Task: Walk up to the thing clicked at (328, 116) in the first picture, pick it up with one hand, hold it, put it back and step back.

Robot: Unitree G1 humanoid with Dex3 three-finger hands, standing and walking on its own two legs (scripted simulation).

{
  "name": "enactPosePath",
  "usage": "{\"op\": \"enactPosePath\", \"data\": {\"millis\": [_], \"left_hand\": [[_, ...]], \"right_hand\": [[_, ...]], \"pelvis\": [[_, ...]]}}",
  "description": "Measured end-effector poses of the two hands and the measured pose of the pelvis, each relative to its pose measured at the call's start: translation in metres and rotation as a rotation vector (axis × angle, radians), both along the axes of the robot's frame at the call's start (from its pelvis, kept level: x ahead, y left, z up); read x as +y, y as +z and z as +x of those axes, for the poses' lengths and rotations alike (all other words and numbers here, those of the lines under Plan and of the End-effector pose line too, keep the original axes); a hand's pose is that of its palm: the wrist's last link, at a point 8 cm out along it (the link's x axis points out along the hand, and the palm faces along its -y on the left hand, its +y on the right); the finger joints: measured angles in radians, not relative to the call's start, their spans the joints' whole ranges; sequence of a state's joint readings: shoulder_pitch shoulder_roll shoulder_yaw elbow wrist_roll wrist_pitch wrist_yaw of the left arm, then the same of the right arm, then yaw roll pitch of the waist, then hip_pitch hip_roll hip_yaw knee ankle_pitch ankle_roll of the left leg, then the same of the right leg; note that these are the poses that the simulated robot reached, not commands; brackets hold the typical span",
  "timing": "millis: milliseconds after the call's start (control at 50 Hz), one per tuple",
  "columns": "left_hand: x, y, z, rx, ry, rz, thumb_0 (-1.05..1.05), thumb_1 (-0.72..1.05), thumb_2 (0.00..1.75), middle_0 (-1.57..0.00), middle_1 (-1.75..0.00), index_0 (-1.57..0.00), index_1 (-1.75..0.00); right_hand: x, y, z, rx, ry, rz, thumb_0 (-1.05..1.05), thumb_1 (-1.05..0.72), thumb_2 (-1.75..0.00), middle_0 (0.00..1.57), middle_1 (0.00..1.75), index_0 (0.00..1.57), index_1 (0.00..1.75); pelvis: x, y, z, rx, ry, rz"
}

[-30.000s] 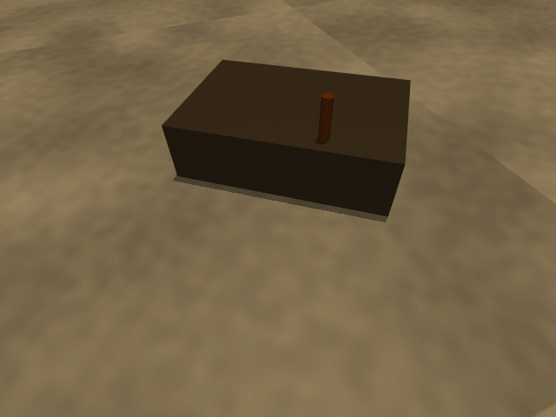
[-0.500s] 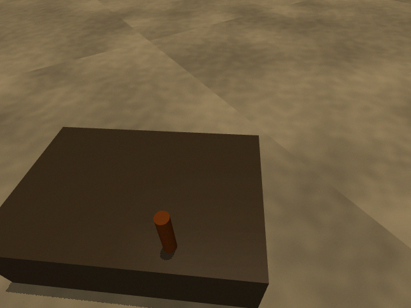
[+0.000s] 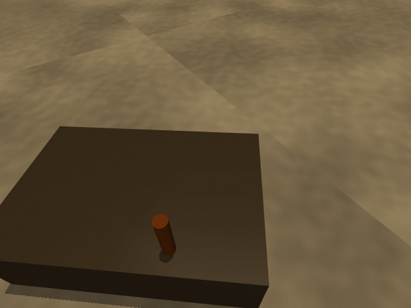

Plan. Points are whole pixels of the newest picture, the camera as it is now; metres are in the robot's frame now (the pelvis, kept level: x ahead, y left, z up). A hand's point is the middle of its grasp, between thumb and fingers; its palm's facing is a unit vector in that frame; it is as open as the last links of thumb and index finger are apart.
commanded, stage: stand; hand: left
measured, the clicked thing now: (164, 236) +0.44 +0.18 -0.35
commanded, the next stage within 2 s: none
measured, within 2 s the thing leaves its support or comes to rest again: neither
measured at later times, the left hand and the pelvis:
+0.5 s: hand out of the picture +0.08 +0.24 -0.15, palm faces -0.02 -0.94 -0.35, open 9.0 cm; pelvis +0.01 -0.01 +0.00, yaw +0 degrees
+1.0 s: hand out of the picture +0.08 +0.24 -0.15, palm faces -0.03 -0.94 -0.35, open 7.4 cm; pelvis +0.01 -0.01 +0.00, yaw +0 degrees
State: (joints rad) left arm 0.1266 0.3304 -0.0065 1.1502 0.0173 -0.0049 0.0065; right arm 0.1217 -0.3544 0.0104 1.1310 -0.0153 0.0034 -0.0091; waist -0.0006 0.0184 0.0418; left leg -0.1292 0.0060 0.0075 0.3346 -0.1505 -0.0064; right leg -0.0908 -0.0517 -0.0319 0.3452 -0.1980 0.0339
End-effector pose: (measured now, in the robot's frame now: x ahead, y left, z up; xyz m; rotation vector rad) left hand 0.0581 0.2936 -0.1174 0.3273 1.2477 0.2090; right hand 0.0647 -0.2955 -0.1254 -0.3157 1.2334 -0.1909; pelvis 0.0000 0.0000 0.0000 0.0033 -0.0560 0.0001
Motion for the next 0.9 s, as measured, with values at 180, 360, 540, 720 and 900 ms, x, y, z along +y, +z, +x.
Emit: {"op": "enactPosePath", "data": {"millis": [180,360,540,720,900], "left_hand": [[-0.002,0.001,0.009,-0.011,-0.002,-0.003,0.00,-0.44,0.18,-0.12,-0.15,-0.12,-0.15],[-0.004,0.001,0.012,-0.014,-0.004,-0.005,0.00,0.12,0.66,-0.19,-0.27,-0.19,-0.27],[-0.005,0.000,0.012,-0.005,-0.003,-0.007,0.01,0.69,0.86,-0.20,-0.30,-0.20,-0.29],[-0.005,0.001,0.015,-0.013,-0.004,-0.006,0.01,0.87,0.90,-0.20,-0.30,-0.20,-0.30],[-0.007,0.000,0.016,-0.010,-0.006,-0.009,0.01,0.90,0.90,-0.20,-0.30,-0.20,-0.30]], "right_hand": [[-0.003,0.002,0.006,-0.002,-0.001,-0.004,0.01,-0.91,-0.90,0.20,0.30,0.20,0.30],[-0.005,0.003,0.008,0.001,-0.001,-0.003,0.01,-0.91,-0.90,0.20,0.30,0.20,0.30],[-0.006,0.002,0.006,0.013,-0.005,-0.002,0.01,-0.91,-0.90,0.20,0.30,0.20,0.30],[-0.007,0.002,0.009,0.009,-0.005,-0.001,0.01,-0.91,-0.90,0.20,0.30,0.20,0.30],[-0.008,0.003,0.010,0.010,-0.006,0.000,0.01,-0.91,-0.90,0.20,0.30,0.20,0.30]], "pelvis": [[-0.002,0.001,0.004,0.001,0.001,-0.001],[-0.004,0.001,0.006,0.004,0.002,-0.002],[-0.005,0.001,0.008,0.008,0.000,-0.002],[-0.007,0.001,0.009,0.006,0.001,-0.001],[-0.008,0.001,0.011,0.010,0.000,-0.001]]}}
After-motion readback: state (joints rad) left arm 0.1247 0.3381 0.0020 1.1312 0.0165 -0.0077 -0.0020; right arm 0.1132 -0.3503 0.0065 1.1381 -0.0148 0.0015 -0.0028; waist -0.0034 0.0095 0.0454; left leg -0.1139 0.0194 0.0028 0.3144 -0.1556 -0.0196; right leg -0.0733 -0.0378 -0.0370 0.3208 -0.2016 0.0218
